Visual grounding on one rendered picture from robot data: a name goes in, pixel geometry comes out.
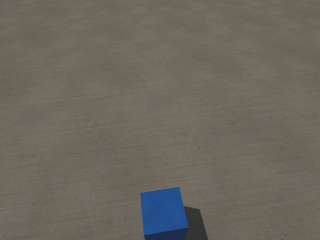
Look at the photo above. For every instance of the carton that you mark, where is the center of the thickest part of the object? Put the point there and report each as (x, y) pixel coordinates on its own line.
(163, 215)

